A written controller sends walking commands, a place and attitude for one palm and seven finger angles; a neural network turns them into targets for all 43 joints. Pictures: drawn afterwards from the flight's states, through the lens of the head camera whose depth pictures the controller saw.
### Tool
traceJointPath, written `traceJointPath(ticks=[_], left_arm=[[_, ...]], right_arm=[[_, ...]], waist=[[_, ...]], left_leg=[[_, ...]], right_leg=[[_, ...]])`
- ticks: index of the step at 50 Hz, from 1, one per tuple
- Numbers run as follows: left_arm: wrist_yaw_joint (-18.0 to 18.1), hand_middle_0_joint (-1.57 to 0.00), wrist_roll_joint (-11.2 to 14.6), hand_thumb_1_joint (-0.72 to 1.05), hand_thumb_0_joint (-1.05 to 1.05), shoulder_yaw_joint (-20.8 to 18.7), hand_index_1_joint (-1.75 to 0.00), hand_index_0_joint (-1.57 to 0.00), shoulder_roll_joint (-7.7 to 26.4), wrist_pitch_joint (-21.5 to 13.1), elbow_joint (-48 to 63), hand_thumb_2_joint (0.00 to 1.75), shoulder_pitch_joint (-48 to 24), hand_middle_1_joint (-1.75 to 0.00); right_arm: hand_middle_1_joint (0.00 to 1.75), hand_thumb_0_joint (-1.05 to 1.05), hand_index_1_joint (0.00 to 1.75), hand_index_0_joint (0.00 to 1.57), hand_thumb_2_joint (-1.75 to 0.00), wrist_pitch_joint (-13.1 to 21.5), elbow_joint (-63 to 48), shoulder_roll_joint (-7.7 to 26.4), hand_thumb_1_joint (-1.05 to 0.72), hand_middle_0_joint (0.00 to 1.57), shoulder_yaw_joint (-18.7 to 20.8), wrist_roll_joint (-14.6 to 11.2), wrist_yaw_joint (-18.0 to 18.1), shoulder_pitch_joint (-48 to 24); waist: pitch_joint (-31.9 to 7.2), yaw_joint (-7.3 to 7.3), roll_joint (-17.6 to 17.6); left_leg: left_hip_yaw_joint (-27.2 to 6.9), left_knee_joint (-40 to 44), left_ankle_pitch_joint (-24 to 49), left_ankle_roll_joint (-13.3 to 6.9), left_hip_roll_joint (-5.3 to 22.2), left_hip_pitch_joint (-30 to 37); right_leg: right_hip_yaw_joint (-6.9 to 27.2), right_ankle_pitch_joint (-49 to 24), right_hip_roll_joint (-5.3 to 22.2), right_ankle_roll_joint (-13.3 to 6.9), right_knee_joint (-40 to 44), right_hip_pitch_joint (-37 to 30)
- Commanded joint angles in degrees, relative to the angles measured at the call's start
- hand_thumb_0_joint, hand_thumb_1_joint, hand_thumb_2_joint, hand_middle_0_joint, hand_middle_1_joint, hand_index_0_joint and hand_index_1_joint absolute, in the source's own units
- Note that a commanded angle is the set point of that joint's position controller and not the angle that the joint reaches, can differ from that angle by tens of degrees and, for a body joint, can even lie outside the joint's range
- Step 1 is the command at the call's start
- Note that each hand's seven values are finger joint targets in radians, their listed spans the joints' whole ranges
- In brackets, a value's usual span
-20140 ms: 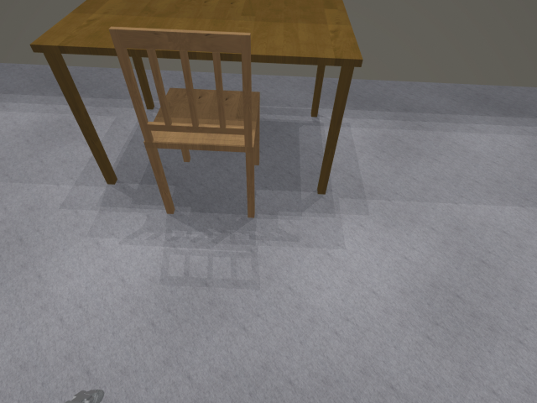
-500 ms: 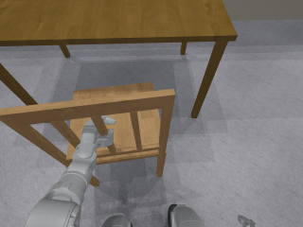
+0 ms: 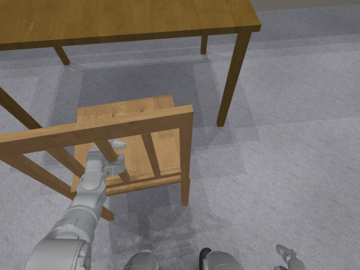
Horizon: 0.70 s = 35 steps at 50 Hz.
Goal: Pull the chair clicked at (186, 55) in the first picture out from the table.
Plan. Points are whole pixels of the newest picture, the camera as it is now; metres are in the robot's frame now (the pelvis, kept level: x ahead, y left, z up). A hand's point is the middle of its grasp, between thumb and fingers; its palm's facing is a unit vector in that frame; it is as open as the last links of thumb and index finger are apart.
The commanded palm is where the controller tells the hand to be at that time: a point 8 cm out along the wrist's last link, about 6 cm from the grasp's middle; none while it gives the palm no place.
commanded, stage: step backward, pulling the chair out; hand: left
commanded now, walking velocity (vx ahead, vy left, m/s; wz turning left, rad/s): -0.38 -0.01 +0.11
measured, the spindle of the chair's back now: (115, 162) +0.38 +0.18 -0.10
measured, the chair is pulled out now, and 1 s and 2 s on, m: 0.32 0.60 0.67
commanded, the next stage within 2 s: stop walking, hand still on the chair in 0.72 s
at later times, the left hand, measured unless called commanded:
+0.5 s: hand (119, 211) +0.25 +0.14 -0.06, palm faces +0.08 -0.97 -0.21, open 5.4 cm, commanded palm +0.23 +0.19 -0.06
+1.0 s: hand out of the picture +0.09 +0.12 -0.06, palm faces +0.06 -0.98 -0.19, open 5.3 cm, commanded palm +0.07 +0.17 -0.04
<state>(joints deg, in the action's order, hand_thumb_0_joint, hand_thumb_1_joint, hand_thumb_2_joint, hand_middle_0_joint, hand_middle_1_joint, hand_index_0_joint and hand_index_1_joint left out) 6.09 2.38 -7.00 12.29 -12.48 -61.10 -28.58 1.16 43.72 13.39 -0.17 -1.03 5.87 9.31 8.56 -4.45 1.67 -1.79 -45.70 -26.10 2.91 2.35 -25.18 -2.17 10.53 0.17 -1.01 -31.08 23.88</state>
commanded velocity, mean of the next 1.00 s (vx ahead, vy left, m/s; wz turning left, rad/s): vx -0.22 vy -0.06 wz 0.07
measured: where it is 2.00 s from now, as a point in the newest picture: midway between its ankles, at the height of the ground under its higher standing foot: outside the picture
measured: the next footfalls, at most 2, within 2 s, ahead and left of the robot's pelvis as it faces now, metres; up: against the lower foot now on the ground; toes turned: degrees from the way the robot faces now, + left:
left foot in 0.12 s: -0.02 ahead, +0.15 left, +0.00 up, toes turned +2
right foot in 0.34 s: -0.04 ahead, -0.13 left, +0.00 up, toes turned -2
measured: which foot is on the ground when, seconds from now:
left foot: up 0.00-0.10, down 0.12-0.42, up 0.44-0.62, down 0.64-1.00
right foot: down 0.00-0.16, up 0.18-0.32, down 0.34-0.68, up 0.70-0.80, down 0.82-1.00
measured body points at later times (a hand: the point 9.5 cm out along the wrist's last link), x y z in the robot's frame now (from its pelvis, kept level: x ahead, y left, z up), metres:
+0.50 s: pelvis -0.11 -0.02 +0.00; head -0.02 -0.03 +0.44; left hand +0.24 +0.19 -0.05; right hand -0.01 -0.26 -0.14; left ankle -0.10 +0.14 -0.71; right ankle -0.08 -0.13 -0.73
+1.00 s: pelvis -0.23 -0.03 +0.00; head -0.18 -0.04 +0.45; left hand +0.08 +0.17 -0.05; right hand -0.13 -0.27 -0.13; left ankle -0.17 +0.12 -0.73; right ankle -0.20 -0.14 -0.73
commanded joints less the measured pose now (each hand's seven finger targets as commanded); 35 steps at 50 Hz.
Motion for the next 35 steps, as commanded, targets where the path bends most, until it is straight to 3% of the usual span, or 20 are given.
traceJointPath(ticks=[1,4,6,8,10,11,13,16,18,19,20,21,22,23,26,30,32,33,34,35], left_arm=[[0.0,-0.5,-1.9,0.9,0.0,0.3,-1.45,-0.5,10.9,-0.3,11.3,0.9,-9.0,-1.45],[-0.1,-0.5,-1.1,0.9,0.0,3.0,-1.45,-0.5,8.8,0.7,14.6,0.9,-9.2,-1.45],[-0.8,-0.5,-0.8,0.9,0.0,6.1,-1.45,-0.5,5.0,0.3,17.9,0.9,-11.5,-1.45],[-1.3,-0.5,-1.7,0.9,0.0,6.7,-1.45,-0.5,4.5,-0.6,23.7,0.9,-16.8,-1.45],[-0.7,-0.5,-2.2,0.9,0.0,6.0,-1.45,-0.5,3.8,-0.7,21.1,0.9,-15.5,-1.45],[-0.6,-0.5,-2.4,0.9,0.0,6.3,-1.45,-0.5,3.2,-1.2,19.6,0.9,-15.9,-1.45],[-0.6,-0.5,-2.9,0.9,0.0,5.9,-1.45,-0.5,4.6,-2.1,16.7,0.9,-18.0,-1.45],[-0.9,-0.5,-4.2,0.9,0.0,4.7,-1.45,-0.5,6.4,-4.0,13.6,0.9,-19.1,-1.45],[-1.1,-0.5,-4.5,0.9,0.0,3.3,-1.45,-0.5,8.9,-4.6,12.0,0.9,-18.1,-1.45],[-0.7,-0.5,-3.9,0.9,0.0,2.1,-1.45,-0.5,10.8,-4.8,11.8,0.9,-17.6,-1.45],[-0.5,-0.5,-3.2,0.9,0.0,0.5,-1.45,-0.5,12.8,-4.8,10.7,0.9,-16.8,-1.45],[-0.7,-0.5,-2.8,0.9,0.0,-0.3,-1.45,-0.5,13.8,-4.6,10.0,0.9,-16.7,-1.45],[-0.9,-0.5,-2.6,0.9,0.0,-0.7,-1.45,-0.5,14.3,-3.8,8.9,0.9,-15.2,-1.45],[-0.9,-0.5,-2.1,0.9,0.0,-0.2,-1.45,-0.5,13.9,-2.6,7.5,0.9,-12.5,-1.45],[-0.5,-0.5,-2.2,0.9,0.0,-0.4,-1.45,-0.5,11.5,-0.8,8.6,0.9,-11.5,-1.45],[-0.3,-0.5,-1.0,0.9,0.0,3.3,-1.45,-0.5,8.8,0.7,12.4,0.9,-11.6,-1.45],[-0.7,-0.5,-0.5,0.9,0.0,5.5,-1.45,-0.5,5.9,0.6,15.0,0.9,-13.3,-1.45],[-1.0,-0.5,-0.2,0.9,0.0,6.4,-1.45,-0.5,5.0,0.5,17.0,0.9,-14.3,-1.45],[-1.3,-0.5,-0.6,0.9,0.0,7.5,-1.45,-0.5,3.3,0.4,19.2,0.9,-17.3,-1.45],[-1.2,-0.5,-0.9,0.9,0.0,7.3,-1.45,-0.5,3.2,0.6,19.1,0.9,-17.5,-1.45]], right_arm=[[0.3,0.0,0.3,0.2,-0.9,1.2,-5.6,7.8,-0.9,0.2,1.7,-0.4,1.5,3.3],[0.3,0.0,0.3,0.2,-0.9,0.1,-6.2,9.2,-0.9,0.2,2.1,-0.5,2.3,4.9],[0.3,0.0,0.3,0.2,-0.9,-1.0,-8.2,10.6,-0.9,0.2,3.5,-0.4,1.9,4.3],[0.3,0.0,0.3,0.2,-0.9,-1.5,-9.4,8.7,-0.9,0.2,2.8,1.4,1.1,1.6],[0.3,0.0,0.3,0.2,-0.9,-1.0,-8.0,7.9,-0.9,0.2,3.2,1.7,0.0,3.1],[0.3,0.0,0.3,0.2,-0.9,-0.4,-7.0,8.3,-0.9,0.2,3.7,1.6,-0.6,5.2],[0.3,0.0,0.3,0.2,-0.9,0.3,-5.6,8.8,-0.9,0.2,3.8,1.1,-1.2,7.2],[0.3,0.0,0.3,0.2,-0.9,0.6,-4.0,8.7,-0.9,0.2,3.9,1.4,-1.6,7.1],[0.3,0.0,0.3,0.2,-0.9,0.5,-3.5,9.1,-0.9,0.2,3.8,1.2,-1.1,6.4],[0.3,0.0,0.3,0.2,-0.9,0.4,-3.5,8.8,-0.9,0.2,4.0,0.7,-0.6,6.8],[0.3,0.0,0.3,0.2,-0.9,0.6,-3.9,8.2,-0.9,0.2,4.2,0.0,0.2,6.1],[0.3,0.0,0.3,0.2,-0.9,0.9,-4.5,7.8,-0.9,0.2,4.2,-0.6,0.7,4.0],[0.3,0.0,0.3,0.2,-0.9,1.3,-5.4,7.5,-0.9,0.2,3.7,-0.8,1.0,1.4],[0.3,0.0,0.3,0.2,-0.9,1.3,-5.1,7.5,-0.9,0.2,3.1,-0.6,1.1,1.0],[0.3,0.0,0.3,0.2,-0.9,1.4,-4.6,7.1,-0.9,0.2,1.5,-0.2,1.5,1.5],[0.3,0.0,0.3,0.2,-0.9,0.8,-5.0,8.7,-0.9,0.2,1.6,-0.4,2.5,3.7],[0.3,0.0,0.3,0.2,-0.9,0.0,-6.9,10.7,-0.9,0.2,2.9,-0.4,2.3,3.5],[0.3,0.0,0.3,0.2,-0.9,-0.3,-7.7,9.8,-0.9,0.2,2.6,-0.2,1.7,2.6],[0.3,0.0,0.3,0.2,-0.9,-0.6,-8.7,8.9,-0.9,0.2,2.1,0.7,1.3,1.4],[0.3,0.0,0.3,0.2,-0.9,-0.5,-8.6,8.1,-0.9,0.2,2.0,1.2,0.8,1.0]], waist=[[-28.9,2.68,-9.9],[-29.1,1.75,-7.6],[-27.6,2.01,0.5],[-25.7,1.87,17.4],[-23.1,2.48,16.1],[-24.0,2.02,13.1],[-25.6,0.91,8.9],[-26.2,0.69,12.5],[-25.5,1.02,11.4],[-28.2,0.65,6.7],[-30.4,0.63,-2.2],[-31.4,1.16,-8.9],[-30.0,2.6,-8.1],[-27.9,3.36,-5.3],[-28.2,3.03,-10.2],[-27.6,2.16,-8.6],[-26.6,2.53,-1.1],[-25.1,2.77,6.9],[-25.0,2.75,15.7],[-23.5,3.32,18.6]], left_leg=[[-2.3,4.7,-0.9,0.1,0.0,3.4],[-1.1,20.2,16.5,-1.0,3.4,10.2],[-6.2,22.6,38.9,-5.2,11.8,14.6],[-9.7,24.8,45.3,-8.3,16.3,13.2],[-10.8,21.5,56.9,-10.2,18.4,18.8],[-10.6,17.3,68.8,-9.9,18.3,26.9],[-9.4,13.2,76.3,-8.3,17.2,34.4],[-6.7,11.5,70.6,-6.4,15.1,31.9],[-4.3,11.0,60.7,-4.7,13.0,24.6],[-1.8,10.3,54.5,-3.2,10.6,21.7],[1.1,7.3,38.7,-1.4,7.0,15.6],[1.8,2.0,13.3,-0.2,2.7,8.7],[-0.3,-3.8,-0.4,-0.2,0.1,4.3],[-2.8,-6.4,-3.2,-0.1,-0.5,2.3],[-3.4,-0.3,-2.1,0.3,-0.4,2.3],[-0.6,18.4,13.3,-0.8,1.9,10.7],[-6.7,23.1,33.6,-5.0,10.0,13.9],[-9.3,25.6,35.1,-7.6,13.8,12.8],[-12.3,26.2,36.8,-9.5,16.1,11.2],[-12.9,25.8,38.4,-11.0,17.3,10.5]], right_leg=[[9.6,-42.8,18.3,-5.8,3.8,-22.9],[5.8,-35.9,13.8,-2.2,1.4,-21.7],[2.5,-20.1,5.3,2.0,-1.3,-15.5],[1.5,1.4,3.5,1.7,-11.7,-10.8],[2.0,14.4,2.2,0.4,-13.8,-3.7],[2.0,11.3,2.2,0.0,-9.1,-1.3],[1.5,5.8,1.5,0.1,-1.0,-1.8],[2.2,-4.6,2.4,-0.1,5.0,-6.1],[3.0,-18.3,4.4,-0.3,6.0,-11.2],[4.0,-31.1,6.0,-0.3,5.8,-16.1],[6.5,-42.6,9.4,-1.2,4.7,-22.1],[10.3,-48.7,14.8,-3.7,4.7,-24.0],[12.4,-47.0,19.1,-5.7,5.8,-21.6],[13.0,-42.7,21.1,-7.8,6.1,-20.0],[8.6,-43.1,19.2,-6.7,3.9,-22.1],[5.6,-33.1,14.5,-2.5,2.7,-19.9],[2.1,-14.9,5.9,1.9,0.3,-14.5],[1.1,-4.2,3.4,2.4,-5.1,-13.0],[1.1,7.6,2.8,2.0,-11.2,-11.0],[1.7,15.3,2.5,1.4,-14.8,-9.0]])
